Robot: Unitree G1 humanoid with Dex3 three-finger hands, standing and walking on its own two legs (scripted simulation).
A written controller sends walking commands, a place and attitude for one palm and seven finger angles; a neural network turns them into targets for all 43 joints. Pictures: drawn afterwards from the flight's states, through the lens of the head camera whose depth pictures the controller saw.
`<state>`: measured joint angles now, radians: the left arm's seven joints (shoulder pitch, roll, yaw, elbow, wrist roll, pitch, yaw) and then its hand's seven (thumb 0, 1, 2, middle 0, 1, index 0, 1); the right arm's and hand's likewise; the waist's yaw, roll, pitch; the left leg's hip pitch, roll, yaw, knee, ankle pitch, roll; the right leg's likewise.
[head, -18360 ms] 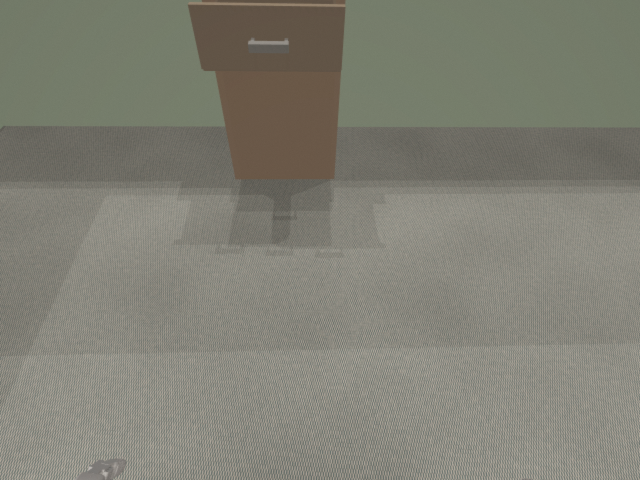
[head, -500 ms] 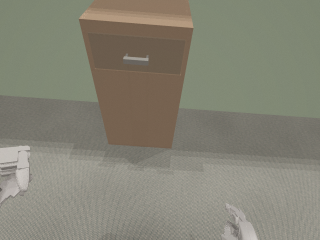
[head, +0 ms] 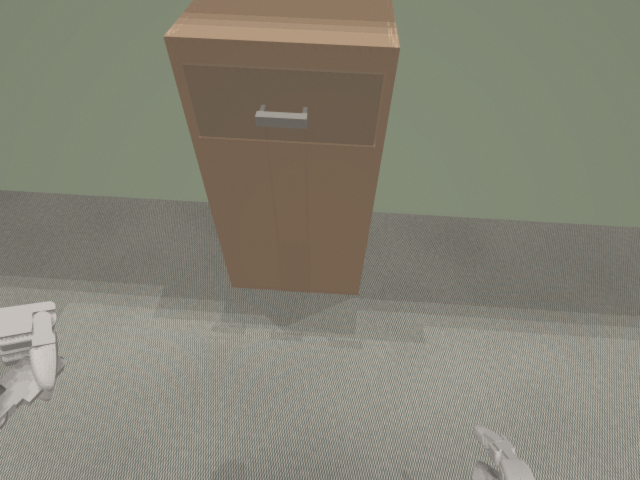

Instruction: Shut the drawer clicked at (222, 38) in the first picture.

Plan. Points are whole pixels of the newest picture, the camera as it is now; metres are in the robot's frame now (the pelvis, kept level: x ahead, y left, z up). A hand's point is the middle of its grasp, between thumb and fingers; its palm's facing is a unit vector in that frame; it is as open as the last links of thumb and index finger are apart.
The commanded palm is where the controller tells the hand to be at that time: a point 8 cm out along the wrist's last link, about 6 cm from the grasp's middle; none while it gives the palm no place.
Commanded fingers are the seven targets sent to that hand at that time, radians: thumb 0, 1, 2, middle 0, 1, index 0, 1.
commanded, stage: stop stepping back and stand still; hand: left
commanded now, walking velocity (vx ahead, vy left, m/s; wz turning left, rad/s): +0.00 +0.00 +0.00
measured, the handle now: (282, 114) +0.84 +0.12 +0.00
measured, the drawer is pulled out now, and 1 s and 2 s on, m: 0.00 0.00 0.00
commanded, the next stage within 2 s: let the arm hang, fingers relaxed in 0.26 s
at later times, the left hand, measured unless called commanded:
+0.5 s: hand (103, 437) +0.18 +0.27 -0.03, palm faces +0.12 -0.89 -0.44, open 3.1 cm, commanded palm none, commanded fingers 0.00 0.90 0.90 -1.08 -1.25 -1.08 -1.25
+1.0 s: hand out of the picture -0.09 +0.21 -0.16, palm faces +0.05 -0.97 -0.23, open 5.9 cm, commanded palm none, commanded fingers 0.00 0.90 0.90 -0.20 -0.30 -0.20 -0.30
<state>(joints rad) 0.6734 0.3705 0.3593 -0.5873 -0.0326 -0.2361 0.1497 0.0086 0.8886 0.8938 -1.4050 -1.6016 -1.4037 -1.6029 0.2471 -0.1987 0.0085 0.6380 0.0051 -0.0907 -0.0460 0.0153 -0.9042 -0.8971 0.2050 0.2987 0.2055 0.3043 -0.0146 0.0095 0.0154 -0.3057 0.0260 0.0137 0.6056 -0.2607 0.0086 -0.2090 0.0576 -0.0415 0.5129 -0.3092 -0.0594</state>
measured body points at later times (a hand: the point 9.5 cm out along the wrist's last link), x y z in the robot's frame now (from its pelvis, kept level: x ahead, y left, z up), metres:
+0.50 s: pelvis -0.01 +0.02 +0.00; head -0.01 +0.00 +0.44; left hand +0.16 +0.31 +0.00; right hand +0.16 -0.23 -0.11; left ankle +0.01 +0.12 -0.73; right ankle -0.02 -0.08 -0.73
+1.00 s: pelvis -0.03 +0.02 +0.01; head +0.00 +0.02 +0.46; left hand -0.09 +0.26 -0.14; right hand -0.07 -0.18 -0.15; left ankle +0.01 +0.12 -0.73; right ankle -0.02 -0.08 -0.73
